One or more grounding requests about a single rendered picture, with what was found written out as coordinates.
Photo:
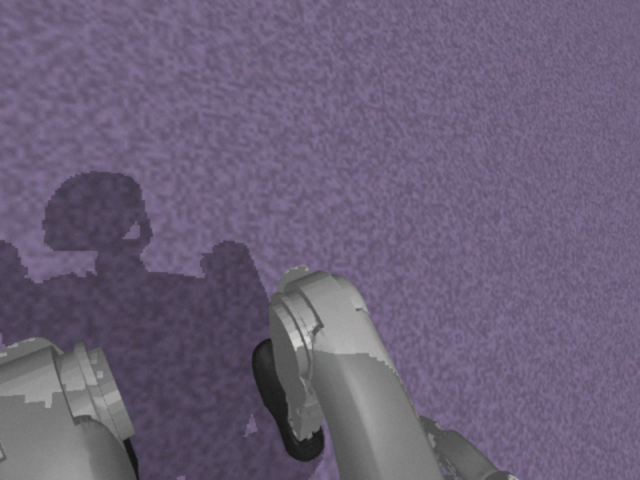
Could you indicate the left robot foot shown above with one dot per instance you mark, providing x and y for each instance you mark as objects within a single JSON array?
[{"x": 132, "y": 456}]

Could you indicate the right robot foot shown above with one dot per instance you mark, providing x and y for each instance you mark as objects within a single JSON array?
[{"x": 274, "y": 399}]

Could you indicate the right robot hand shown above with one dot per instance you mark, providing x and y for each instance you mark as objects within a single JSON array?
[{"x": 456, "y": 454}]

